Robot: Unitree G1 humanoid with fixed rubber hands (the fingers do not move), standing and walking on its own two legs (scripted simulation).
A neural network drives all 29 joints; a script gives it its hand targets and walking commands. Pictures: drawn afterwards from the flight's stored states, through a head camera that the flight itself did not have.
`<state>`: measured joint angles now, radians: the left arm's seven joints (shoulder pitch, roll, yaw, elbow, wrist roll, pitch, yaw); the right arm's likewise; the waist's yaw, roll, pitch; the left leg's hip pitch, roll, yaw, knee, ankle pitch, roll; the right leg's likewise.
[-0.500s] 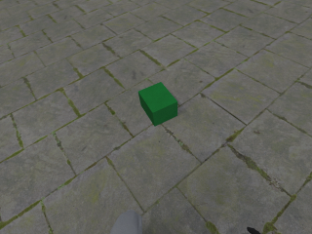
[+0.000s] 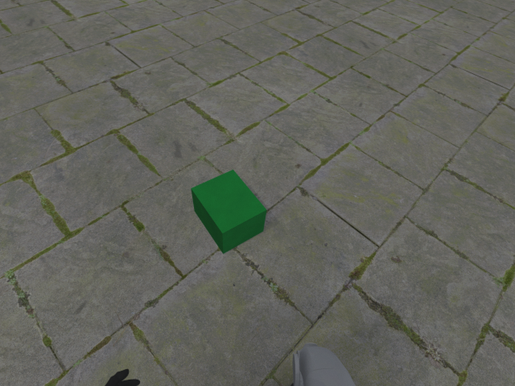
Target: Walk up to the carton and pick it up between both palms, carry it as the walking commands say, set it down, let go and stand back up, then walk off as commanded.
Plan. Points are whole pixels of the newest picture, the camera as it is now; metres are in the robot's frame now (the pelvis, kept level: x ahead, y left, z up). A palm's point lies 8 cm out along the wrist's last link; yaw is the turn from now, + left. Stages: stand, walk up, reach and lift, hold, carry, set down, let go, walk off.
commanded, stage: walk up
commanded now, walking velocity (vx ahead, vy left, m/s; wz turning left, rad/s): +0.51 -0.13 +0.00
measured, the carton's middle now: (228, 210) +0.89 +0.03 -0.70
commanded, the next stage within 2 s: none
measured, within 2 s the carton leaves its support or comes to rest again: neither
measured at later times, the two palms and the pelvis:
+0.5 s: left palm (129, 370) +0.17 +0.20 -0.11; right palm (391, 293) +0.28 -0.30 -0.15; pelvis +0.21 -0.05 +0.00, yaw +0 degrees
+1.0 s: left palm (129, 254) +0.40 +0.25 -0.15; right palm (360, 274) +0.32 -0.23 -0.13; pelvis +0.34 +0.01 +0.00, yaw +1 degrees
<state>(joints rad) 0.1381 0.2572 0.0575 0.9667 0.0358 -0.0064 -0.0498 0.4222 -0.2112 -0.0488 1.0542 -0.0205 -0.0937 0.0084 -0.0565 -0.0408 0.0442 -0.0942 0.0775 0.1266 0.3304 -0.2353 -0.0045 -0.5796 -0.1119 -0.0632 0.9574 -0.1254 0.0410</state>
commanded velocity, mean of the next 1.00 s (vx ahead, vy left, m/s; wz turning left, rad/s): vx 0.27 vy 0.04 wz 0.00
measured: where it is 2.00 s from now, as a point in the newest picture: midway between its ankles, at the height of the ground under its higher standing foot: (278, 308)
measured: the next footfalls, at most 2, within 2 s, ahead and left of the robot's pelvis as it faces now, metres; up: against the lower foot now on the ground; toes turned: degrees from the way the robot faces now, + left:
right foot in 0.22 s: +0.27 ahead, -0.16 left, +0.00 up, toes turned -9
left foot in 0.72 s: +0.37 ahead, +0.14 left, +0.00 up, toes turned +6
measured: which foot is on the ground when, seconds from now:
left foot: down 0.00-0.22, up 0.24-0.70, down 0.72-1.00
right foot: up 0.00-0.20, down 0.22-0.70, up 0.72-1.00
